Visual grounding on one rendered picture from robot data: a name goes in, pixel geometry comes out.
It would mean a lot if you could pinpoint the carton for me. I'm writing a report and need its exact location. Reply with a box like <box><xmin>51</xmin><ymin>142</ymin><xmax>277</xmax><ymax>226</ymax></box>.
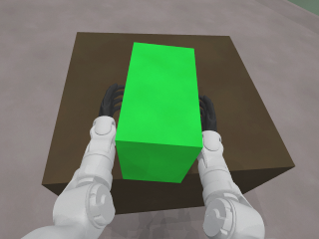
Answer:
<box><xmin>115</xmin><ymin>42</ymin><xmax>203</xmax><ymax>183</ymax></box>

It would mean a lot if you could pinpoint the right robot forearm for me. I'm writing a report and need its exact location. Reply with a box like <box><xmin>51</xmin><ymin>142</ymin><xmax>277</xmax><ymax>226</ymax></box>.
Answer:
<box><xmin>197</xmin><ymin>130</ymin><xmax>254</xmax><ymax>209</ymax></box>

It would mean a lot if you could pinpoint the left robot forearm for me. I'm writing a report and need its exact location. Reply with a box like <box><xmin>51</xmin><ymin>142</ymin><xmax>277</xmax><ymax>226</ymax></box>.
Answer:
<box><xmin>53</xmin><ymin>116</ymin><xmax>117</xmax><ymax>223</ymax></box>

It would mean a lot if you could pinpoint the left robot upper arm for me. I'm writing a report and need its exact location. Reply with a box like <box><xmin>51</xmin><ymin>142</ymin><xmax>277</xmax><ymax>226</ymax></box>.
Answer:
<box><xmin>21</xmin><ymin>182</ymin><xmax>116</xmax><ymax>239</ymax></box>

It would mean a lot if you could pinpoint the pedestal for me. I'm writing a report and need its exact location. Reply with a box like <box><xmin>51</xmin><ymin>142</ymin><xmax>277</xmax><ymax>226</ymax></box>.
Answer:
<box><xmin>41</xmin><ymin>32</ymin><xmax>295</xmax><ymax>215</ymax></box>

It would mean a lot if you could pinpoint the left robot hand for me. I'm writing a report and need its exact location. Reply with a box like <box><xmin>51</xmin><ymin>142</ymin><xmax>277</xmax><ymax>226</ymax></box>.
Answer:
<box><xmin>98</xmin><ymin>83</ymin><xmax>126</xmax><ymax>118</ymax></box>

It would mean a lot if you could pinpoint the right robot hand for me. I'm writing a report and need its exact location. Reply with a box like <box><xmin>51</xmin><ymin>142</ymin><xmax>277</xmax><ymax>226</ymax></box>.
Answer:
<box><xmin>198</xmin><ymin>95</ymin><xmax>217</xmax><ymax>132</ymax></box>

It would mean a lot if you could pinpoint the right robot upper arm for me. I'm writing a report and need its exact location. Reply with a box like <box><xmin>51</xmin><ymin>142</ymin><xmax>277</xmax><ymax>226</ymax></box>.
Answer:
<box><xmin>202</xmin><ymin>197</ymin><xmax>275</xmax><ymax>239</ymax></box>

